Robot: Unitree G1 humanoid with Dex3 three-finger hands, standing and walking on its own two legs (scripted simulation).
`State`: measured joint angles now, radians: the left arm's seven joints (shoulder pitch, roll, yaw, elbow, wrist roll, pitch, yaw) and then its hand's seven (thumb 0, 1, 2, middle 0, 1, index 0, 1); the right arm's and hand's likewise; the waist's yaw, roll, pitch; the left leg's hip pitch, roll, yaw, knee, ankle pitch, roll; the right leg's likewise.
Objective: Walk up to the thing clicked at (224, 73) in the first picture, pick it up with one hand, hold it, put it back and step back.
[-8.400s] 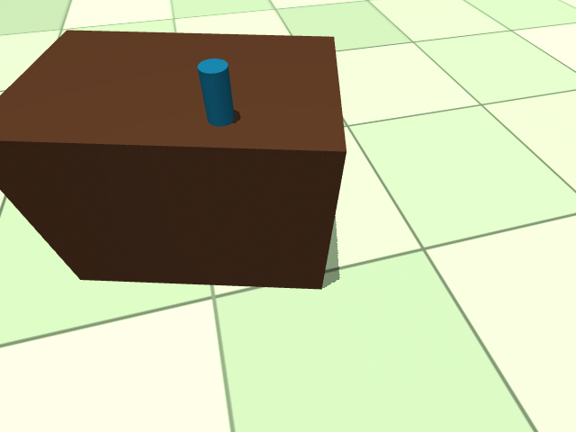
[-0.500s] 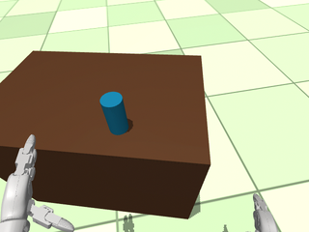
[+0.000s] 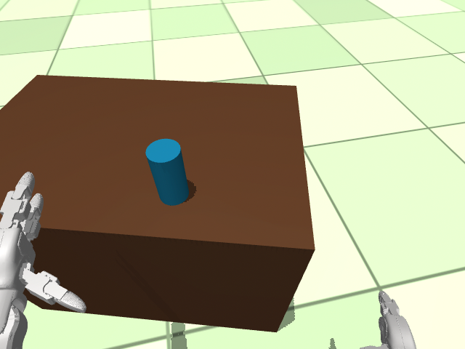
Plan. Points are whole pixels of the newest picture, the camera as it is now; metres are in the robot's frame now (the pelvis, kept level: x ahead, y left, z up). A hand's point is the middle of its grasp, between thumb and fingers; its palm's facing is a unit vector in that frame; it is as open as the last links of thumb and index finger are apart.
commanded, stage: go down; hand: left
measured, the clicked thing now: (169, 173) +0.46 +0.16 +0.00
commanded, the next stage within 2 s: none
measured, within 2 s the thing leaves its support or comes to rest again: neither
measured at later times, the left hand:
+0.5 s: hand (42, 208) +0.29 +0.31 +0.11, palm faces +0.13 -0.99 -0.03, open 17.7 cm
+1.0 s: hand (39, 179) +0.34 +0.34 +0.12, palm faces +0.12 -0.99 +0.00, open 17.7 cm
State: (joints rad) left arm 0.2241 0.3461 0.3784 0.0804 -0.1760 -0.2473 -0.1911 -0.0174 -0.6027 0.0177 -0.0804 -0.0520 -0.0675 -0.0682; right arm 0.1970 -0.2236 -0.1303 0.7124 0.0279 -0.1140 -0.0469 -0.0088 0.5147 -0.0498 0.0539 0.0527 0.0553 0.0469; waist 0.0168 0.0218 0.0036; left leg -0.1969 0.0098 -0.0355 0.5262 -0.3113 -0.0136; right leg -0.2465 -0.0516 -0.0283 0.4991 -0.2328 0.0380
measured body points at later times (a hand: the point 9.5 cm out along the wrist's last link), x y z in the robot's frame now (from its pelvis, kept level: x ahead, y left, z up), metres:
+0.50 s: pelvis +0.00 +0.01 +0.00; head +0.00 +0.01 +0.45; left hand +0.28 +0.37 +0.11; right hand +0.16 -0.25 -0.09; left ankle -0.02 +0.13 -0.74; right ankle +0.02 -0.14 -0.74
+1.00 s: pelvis +0.00 +0.00 +0.00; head +0.02 +0.01 +0.45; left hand +0.33 +0.39 +0.13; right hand +0.14 -0.26 -0.09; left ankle -0.02 +0.13 -0.74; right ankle +0.02 -0.14 -0.74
